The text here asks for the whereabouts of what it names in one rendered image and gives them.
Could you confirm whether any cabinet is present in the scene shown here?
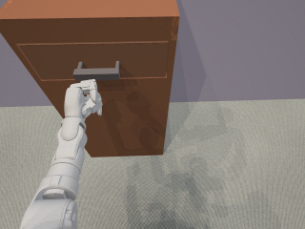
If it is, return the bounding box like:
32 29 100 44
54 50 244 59
0 0 180 157

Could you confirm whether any robot left forearm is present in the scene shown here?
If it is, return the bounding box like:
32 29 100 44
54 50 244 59
19 116 88 229

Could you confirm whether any left robot upper arm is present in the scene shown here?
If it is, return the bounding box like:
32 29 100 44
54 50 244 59
22 198 78 229

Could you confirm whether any left robot hand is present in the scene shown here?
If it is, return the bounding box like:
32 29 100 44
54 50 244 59
64 79 103 122

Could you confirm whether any handle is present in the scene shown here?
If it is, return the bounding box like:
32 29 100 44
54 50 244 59
73 61 120 81

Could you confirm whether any drawer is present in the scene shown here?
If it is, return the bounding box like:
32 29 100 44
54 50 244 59
18 40 169 80

